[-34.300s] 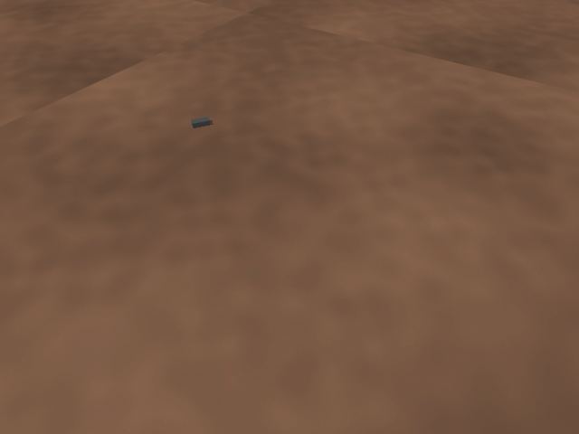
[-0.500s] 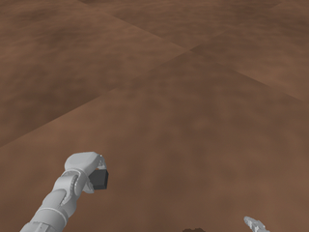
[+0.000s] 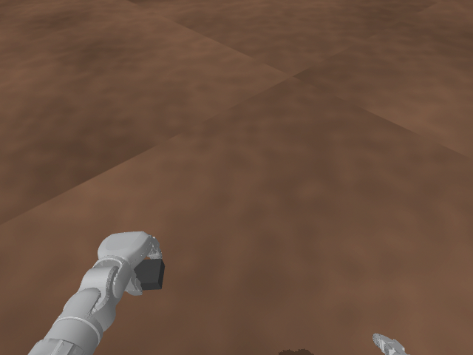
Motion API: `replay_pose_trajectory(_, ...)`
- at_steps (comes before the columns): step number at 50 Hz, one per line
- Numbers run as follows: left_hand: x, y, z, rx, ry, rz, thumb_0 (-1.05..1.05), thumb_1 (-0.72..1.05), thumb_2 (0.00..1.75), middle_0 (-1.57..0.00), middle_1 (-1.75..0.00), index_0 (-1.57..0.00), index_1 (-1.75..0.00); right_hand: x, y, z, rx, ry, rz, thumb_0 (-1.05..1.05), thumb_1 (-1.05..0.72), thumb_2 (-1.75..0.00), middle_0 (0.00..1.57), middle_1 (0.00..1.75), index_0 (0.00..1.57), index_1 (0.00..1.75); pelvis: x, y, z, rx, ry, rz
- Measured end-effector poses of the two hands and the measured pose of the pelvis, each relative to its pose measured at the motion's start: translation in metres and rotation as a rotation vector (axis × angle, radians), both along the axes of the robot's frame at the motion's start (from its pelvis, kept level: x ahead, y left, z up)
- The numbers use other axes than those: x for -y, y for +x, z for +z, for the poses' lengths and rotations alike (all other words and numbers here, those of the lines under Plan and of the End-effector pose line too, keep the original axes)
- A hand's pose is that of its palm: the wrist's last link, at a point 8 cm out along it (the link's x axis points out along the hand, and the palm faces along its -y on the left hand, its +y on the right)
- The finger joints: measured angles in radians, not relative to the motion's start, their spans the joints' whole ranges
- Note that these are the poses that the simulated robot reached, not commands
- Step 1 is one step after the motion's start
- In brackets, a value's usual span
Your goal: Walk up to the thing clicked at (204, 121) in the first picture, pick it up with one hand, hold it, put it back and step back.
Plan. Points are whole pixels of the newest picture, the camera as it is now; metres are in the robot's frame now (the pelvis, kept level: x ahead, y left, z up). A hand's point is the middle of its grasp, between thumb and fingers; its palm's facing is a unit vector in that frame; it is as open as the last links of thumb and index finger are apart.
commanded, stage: hold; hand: left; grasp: from above
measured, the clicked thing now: (134, 275) +0.30 +0.24 -0.08
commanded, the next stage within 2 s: crouch in 0.14 s
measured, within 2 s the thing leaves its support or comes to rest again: neither
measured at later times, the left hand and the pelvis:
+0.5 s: hand (137, 281) +0.29 +0.23 -0.07, palm faces -0.47 -0.06 -0.88, open 7.8 cm; pelvis +0.00 -0.01 +0.00, yaw +1 degrees
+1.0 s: hand (157, 294) +0.35 +0.26 -0.30, palm faces -0.41 +0.01 -0.91, open 7.9 cm; pelvis -0.05 +0.01 -0.18, yaw +0 degrees
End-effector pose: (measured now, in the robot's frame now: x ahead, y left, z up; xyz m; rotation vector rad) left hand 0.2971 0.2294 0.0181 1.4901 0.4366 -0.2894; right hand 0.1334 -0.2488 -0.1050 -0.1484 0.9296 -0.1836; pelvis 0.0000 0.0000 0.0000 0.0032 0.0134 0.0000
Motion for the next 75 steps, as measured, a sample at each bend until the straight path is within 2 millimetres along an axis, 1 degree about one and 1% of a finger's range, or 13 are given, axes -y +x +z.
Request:
replay_pose_trajectory(7, 0.002, 0.005, 0.004, 0.005, -0.009, 0.005, -0.01, 0.33, 0.15, -0.94, -0.22, -0.97, -0.19, 0.004, -0.001, 0.001, -0.007, -0.003, -0.011, 0.01, -0.9, -0.9, 0.2, 0.3, 0.2, 0.3, 0.0, 0.003, 0.001, 0.0, 0.0, 0.0)
replay_pose_trajectory(18, 0.007, -0.001, -0.009, -0.025, -0.014, -0.01, -0.01, 0.33, 0.15, -0.94, -0.22, -0.96, -0.2, 0.007, -0.002, 0.001, -0.016, -0.008, -0.01, 0.01, -0.9, -0.9, 0.2, 0.3, 0.2, 0.3, 0.003, 0.002, 0.001, -0.002, 0.002, 0.001)
replay_pose_trajectory(23, 0.003, -0.003, -0.021, -0.02, 0.0, -0.005, -0.01, 0.33, 0.16, -0.93, -0.23, -0.96, -0.2, 0.009, -0.007, -0.001, -0.038, -0.016, -0.006, 0.01, -0.89, -0.9, 0.2, 0.3, 0.2, 0.3, 0.005, 0.0, -0.001, -0.018, 0.002, 0.008)
replay_pose_trajectory(27, 0.0, -0.004, -0.042, -0.031, 0.012, -0.012, -0.01, 0.32, 0.17, -0.93, -0.23, -0.95, -0.2, 0.013, -0.016, -0.006, -0.075, -0.035, -0.002, 0.01, -0.89, -0.89, 0.2, 0.3, 0.2, 0.3, 0.006, -0.004, -0.006, -0.053, 0.001, 0.015)
replay_pose_trajectory(30, -0.003, -0.002, -0.065, -0.04, 0.028, -0.022, -0.01, 0.32, 0.18, -0.93, -0.23, -0.95, -0.21, 0.019, -0.027, -0.015, -0.113, -0.057, 0.003, 0.01, -0.89, -0.89, 0.2, 0.3, 0.2, 0.3, 0.006, -0.009, -0.016, -0.103, -0.004, 0.02)
replay_pose_trajectory(33, -0.005, 0.002, -0.092, -0.037, 0.044, -0.038, -0.01, 0.32, 0.19, -0.92, -0.24, -0.95, -0.22, 0.026, -0.042, -0.031, -0.154, -0.082, 0.003, 0.01, -0.89, -0.89, 0.2, 0.3, 0.2, 0.3, 0.005, -0.015, -0.033, -0.171, -0.01, 0.022)
replay_pose_trajectory(41, -0.014, 0.026, -0.173, 0.015, 0.081, -0.064, -0.01, 0.31, 0.21, -0.89, -0.29, -0.92, -0.27, 0.039, -0.09, -0.098, -0.284, -0.146, -0.032, 0.01, -0.89, -0.89, 0.2, 0.3, 0.2, 0.3, 0.0, -0.032, -0.101, -0.349, -0.031, 0.022)
replay_pose_trajectory(48, -0.024, 0.051, -0.245, 0.04, 0.091, -0.012, -0.01, 0.32, 0.23, -0.87, -0.31, -0.89, -0.29, 0.031, -0.132, -0.167, -0.377, -0.16, -0.07, 0.01, -0.89, -0.89, 0.2, 0.3, 0.2, 0.3, -0.005, -0.047, -0.166, -0.477, -0.046, 0.015)
replay_pose_trajectory(53, -0.029, 0.06, -0.292, 0.021, 0.082, 0.014, -0.01, 0.32, 0.25, -0.86, -0.31, -0.89, -0.29, 0.018, -0.151, -0.21, -0.419, -0.14, -0.075, 0.01, -0.89, -0.89, 0.2, 0.3, 0.2, 0.3, -0.009, -0.056, -0.205, -0.534, -0.055, 0.013)
replay_pose_trajectory(59, -0.037, 0.063, -0.349, -0.029, 0.06, 0.011, -0.01, 0.31, 0.26, -0.86, -0.31, -0.88, -0.29, 0.006, -0.158, -0.254, -0.444, -0.115, -0.045, 0.01, -0.89, -0.89, 0.21, 0.3, 0.2, 0.3, -0.011, -0.062, -0.246, -0.59, -0.069, 0.014)
replay_pose_trajectory(66, -0.043, 0.07, -0.409, -0.024, 0.033, -0.013, -0.01, 0.32, 0.25, -0.87, -0.29, -0.89, -0.27, 0.01, -0.154, -0.294, -0.47, -0.128, 0.026, 0.0, -0.89, -0.89, 0.21, 0.3, 0.21, 0.3, -0.009, -0.064, -0.291, -0.63, -0.086, 0.017)
replay_pose_trajectory(71, -0.045, 0.078, -0.443, -0.004, 0.035, -0.011, -0.01, 0.31, 0.25, -0.88, -0.28, -0.9, -0.26, 0.019, -0.149, -0.315, -0.482, -0.152, 0.06, 0.0, -0.89, -0.89, 0.21, 0.3, 0.21, 0.3, -0.006, -0.065, -0.317, -0.645, -0.094, 0.015)
replay_pose_trajectory(75, -0.047, 0.085, -0.461, 0.006, 0.041, -0.004, -0.01, 0.31, 0.24, -0.9, -0.27, -0.92, -0.24, 0.026, -0.146, -0.328, -0.486, -0.161, 0.075, 0.0, -0.89, -0.89, 0.21, 0.3, 0.2, 0.3, -0.005, -0.065, -0.333, -0.648, -0.098, 0.01)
